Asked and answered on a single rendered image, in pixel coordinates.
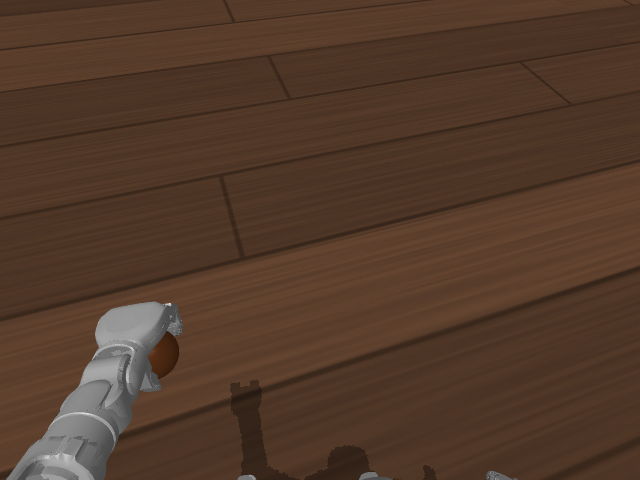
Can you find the left robot arm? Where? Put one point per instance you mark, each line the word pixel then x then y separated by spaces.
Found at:
pixel 82 436

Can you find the ball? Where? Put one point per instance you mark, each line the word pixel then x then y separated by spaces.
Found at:
pixel 164 355

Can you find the left robot hand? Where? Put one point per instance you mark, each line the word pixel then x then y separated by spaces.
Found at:
pixel 144 324

